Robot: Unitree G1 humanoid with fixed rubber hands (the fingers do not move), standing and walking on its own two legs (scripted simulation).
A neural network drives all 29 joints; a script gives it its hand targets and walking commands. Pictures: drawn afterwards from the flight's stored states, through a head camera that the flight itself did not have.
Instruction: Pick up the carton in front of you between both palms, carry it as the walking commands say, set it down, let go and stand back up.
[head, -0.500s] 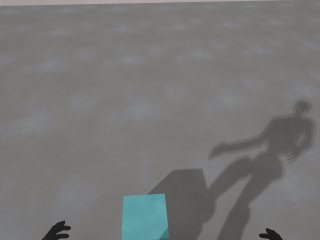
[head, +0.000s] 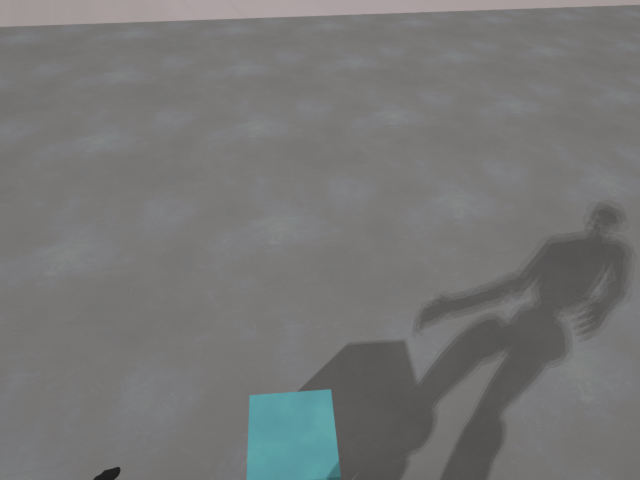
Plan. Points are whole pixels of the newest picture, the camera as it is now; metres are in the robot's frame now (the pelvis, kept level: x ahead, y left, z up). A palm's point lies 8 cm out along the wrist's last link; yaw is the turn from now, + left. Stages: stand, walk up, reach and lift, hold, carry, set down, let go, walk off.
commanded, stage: stand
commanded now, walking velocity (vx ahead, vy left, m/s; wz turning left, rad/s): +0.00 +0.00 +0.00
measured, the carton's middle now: (292, 449) +0.37 +0.07 -0.65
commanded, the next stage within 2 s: none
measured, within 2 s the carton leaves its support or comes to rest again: neither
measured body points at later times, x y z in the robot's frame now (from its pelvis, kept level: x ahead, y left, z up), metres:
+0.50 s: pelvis -0.01 +0.00 +0.00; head -0.02 +0.01 +0.45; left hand +0.09 +0.31 -0.12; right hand +0.09 -0.32 -0.11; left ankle -0.01 +0.10 -0.74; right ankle -0.03 -0.13 -0.74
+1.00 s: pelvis -0.01 +0.00 +0.00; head -0.01 +0.00 +0.45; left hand +0.08 +0.31 -0.12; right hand +0.09 -0.32 -0.11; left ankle -0.01 +0.10 -0.74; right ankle -0.03 -0.13 -0.74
